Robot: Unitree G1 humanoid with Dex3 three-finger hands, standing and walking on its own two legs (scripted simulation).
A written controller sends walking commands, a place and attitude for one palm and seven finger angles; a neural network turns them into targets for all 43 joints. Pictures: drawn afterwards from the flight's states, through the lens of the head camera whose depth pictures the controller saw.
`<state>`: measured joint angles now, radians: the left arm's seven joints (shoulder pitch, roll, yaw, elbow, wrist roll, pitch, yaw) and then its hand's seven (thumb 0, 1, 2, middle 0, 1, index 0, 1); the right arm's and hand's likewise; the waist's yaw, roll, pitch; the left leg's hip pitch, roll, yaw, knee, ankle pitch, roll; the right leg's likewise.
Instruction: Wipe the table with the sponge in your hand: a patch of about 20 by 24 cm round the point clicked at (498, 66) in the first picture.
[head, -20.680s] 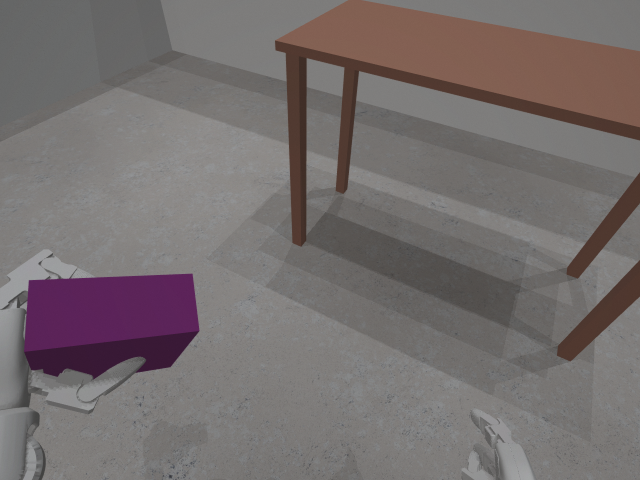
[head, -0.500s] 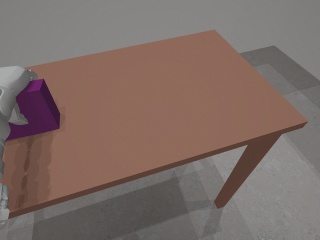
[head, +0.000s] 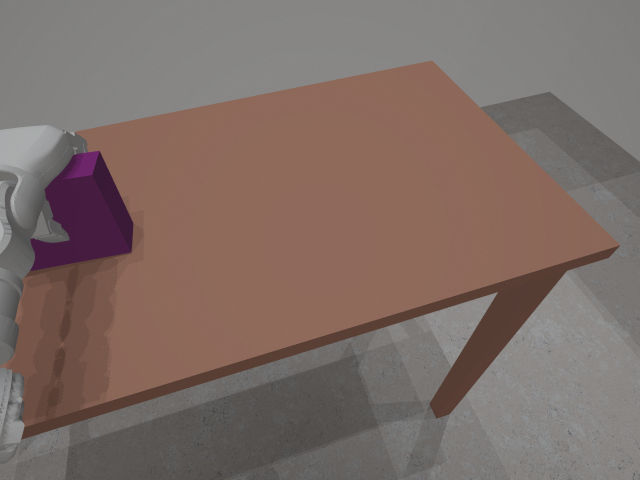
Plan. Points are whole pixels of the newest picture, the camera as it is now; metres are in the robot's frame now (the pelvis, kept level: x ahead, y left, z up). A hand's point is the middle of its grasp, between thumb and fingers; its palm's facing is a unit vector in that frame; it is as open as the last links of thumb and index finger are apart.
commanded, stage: slide across to the middle lane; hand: left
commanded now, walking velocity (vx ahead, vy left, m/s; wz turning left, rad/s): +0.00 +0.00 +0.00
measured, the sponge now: (64, 226) +0.37 +0.36 +0.11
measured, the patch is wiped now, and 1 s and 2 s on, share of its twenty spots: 0.45 0.65 0.85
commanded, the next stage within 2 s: wipe back along the middle lane in 0.34 s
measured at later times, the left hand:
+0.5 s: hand (119, 177) +0.42 +0.29 +0.16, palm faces +0.00 +0.01 -1.00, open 9.8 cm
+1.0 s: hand (118, 202) +0.37 +0.27 +0.16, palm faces +0.05 -0.01 -1.00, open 9.8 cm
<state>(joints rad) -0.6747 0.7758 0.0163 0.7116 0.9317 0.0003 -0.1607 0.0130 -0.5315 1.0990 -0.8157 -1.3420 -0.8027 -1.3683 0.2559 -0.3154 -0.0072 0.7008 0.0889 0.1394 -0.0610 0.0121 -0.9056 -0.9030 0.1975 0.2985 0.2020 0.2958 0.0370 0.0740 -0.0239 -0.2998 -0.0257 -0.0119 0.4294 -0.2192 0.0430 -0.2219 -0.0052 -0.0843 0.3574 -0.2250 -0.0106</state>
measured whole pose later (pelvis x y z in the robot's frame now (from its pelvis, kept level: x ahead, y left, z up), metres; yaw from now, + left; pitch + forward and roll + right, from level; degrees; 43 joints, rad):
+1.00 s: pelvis +0.02 -0.01 +0.00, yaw -1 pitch +3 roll +0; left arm -0.38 0.61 -0.06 0.16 0.90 0.38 -0.13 0.02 -0.48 1.06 -0.77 -1.36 -0.76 -1.38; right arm 0.12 -0.32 0.03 0.63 0.08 0.14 -0.02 0.01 -0.91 -0.90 0.20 0.30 0.20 0.30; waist 0.05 0.10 -0.04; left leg -0.21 -0.02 0.01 0.42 -0.25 0.03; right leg -0.17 0.00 -0.06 0.39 -0.27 -0.02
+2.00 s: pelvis +0.00 -0.01 -0.01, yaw -2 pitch +0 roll +0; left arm -0.04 0.52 -0.09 -0.31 0.90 0.57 -0.06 0.04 -0.45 1.05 -0.73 -1.39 -0.74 -1.39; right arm 0.05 -0.29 0.06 0.57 0.09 0.15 0.00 0.02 -0.91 -0.90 0.20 0.30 0.20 0.30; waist 0.11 0.12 -0.05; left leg -0.21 -0.02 0.03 0.48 -0.27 0.03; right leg -0.18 0.00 -0.04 0.48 -0.30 -0.02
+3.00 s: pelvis -0.02 -0.05 +0.00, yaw -3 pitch -3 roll +1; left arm -0.24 0.43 -0.29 -0.19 0.86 0.61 -0.06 0.00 -0.47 1.05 -0.75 -1.38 -0.77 -1.37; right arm 0.01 -0.28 0.08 0.62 0.08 0.12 -0.01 0.02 -0.90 -0.90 0.20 0.30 0.20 0.30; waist 0.11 0.12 -0.04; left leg -0.15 0.02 0.02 0.41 -0.21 -0.02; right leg -0.14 0.03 -0.05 0.47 -0.27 -0.07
